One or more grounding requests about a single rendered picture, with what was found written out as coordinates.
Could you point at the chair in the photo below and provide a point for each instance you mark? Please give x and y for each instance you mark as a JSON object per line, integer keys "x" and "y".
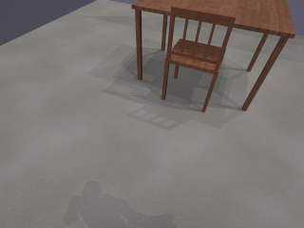
{"x": 192, "y": 54}

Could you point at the table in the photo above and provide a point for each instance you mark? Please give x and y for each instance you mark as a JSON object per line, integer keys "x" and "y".
{"x": 265, "y": 16}

